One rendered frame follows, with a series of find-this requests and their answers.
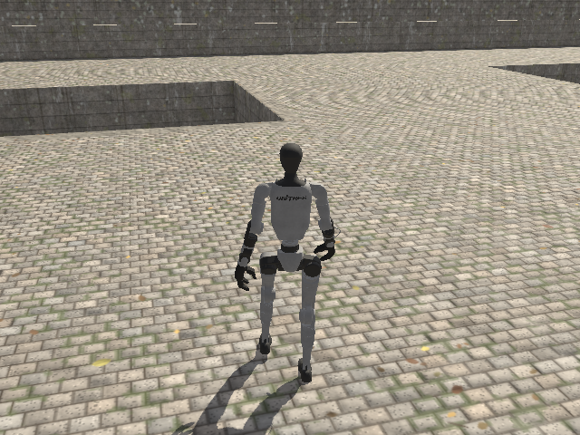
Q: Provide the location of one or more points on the right robot thigh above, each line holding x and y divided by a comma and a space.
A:
310, 279

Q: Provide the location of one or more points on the right robot upper arm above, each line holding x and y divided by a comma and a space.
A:
322, 204

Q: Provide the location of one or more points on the right robot forearm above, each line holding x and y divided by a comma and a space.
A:
329, 236

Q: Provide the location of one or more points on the robot left hand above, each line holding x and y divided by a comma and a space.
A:
239, 276

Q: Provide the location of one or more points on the left robot upper arm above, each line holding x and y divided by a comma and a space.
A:
262, 191

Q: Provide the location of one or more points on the left robot forearm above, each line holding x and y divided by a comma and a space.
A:
248, 247

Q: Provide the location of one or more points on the robot right hand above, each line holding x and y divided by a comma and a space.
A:
322, 248

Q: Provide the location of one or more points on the right robot foot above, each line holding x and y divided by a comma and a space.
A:
306, 375

